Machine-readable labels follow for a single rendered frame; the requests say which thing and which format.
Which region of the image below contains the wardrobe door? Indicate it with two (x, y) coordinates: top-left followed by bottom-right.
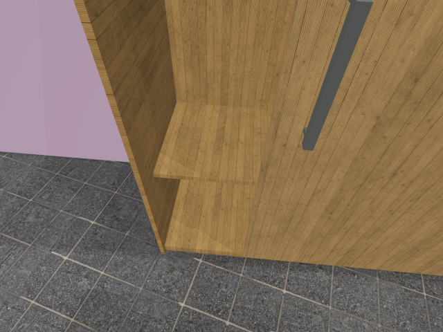
(243, 0), (443, 276)

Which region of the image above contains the handle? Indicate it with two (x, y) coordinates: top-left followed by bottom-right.
(302, 0), (373, 151)

